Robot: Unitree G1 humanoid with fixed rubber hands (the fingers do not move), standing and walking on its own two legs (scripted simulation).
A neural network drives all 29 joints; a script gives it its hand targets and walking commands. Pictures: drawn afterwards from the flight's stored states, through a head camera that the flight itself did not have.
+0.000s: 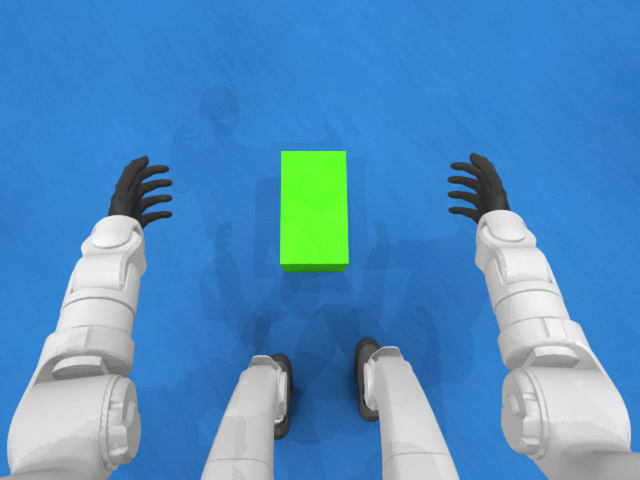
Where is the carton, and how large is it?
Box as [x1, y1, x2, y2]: [280, 151, 348, 271]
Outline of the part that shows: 281,151 280,264 285,271 343,271 348,263 345,151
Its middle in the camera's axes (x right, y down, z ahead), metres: -0.01 -0.05 +1.03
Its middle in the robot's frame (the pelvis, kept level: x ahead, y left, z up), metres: +0.55 +0.00 -0.61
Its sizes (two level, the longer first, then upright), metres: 0.287 0.163 0.171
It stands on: the floor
